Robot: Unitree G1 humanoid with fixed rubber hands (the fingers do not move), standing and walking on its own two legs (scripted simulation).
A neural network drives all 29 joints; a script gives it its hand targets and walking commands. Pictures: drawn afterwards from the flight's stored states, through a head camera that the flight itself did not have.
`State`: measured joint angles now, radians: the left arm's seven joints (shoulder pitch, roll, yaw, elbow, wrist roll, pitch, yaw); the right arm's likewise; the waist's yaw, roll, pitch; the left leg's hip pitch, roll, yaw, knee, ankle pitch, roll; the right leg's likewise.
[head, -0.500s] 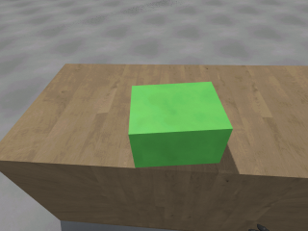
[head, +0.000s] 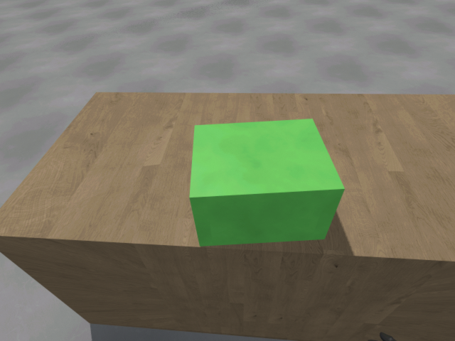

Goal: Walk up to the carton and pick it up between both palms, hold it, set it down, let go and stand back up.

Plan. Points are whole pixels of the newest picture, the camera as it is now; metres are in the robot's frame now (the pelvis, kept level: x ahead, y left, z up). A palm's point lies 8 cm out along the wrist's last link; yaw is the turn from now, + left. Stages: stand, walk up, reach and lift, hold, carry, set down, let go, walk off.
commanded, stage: stand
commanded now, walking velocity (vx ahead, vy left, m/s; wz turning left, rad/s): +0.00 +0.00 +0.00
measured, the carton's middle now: (257, 180) +0.46 +0.01 +0.00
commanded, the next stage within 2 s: none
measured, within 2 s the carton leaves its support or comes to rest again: neither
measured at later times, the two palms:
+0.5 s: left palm out of the picture +0.01 +0.25 -0.13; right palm out of the picture +0.12 -0.25 -0.11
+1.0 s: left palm out of the picture +0.01 +0.26 -0.13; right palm out of the picture +0.12 -0.25 -0.12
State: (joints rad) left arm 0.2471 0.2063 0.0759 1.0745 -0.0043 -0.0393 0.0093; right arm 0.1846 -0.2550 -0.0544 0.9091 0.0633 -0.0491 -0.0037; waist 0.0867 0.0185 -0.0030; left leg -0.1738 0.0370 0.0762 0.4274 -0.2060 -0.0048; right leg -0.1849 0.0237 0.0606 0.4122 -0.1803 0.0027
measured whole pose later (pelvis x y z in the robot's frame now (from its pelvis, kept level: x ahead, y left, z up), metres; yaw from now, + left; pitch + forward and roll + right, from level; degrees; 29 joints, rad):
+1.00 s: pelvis +0.00 +0.00 +0.00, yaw +0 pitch -3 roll +0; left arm 0.23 0.21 0.08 1.08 0.00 -0.03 0.01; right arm 0.18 -0.26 -0.05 0.91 0.06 -0.04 0.00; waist 0.09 0.02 0.04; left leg -0.17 0.04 0.08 0.43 -0.21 0.00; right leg -0.18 0.02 0.06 0.41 -0.18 0.00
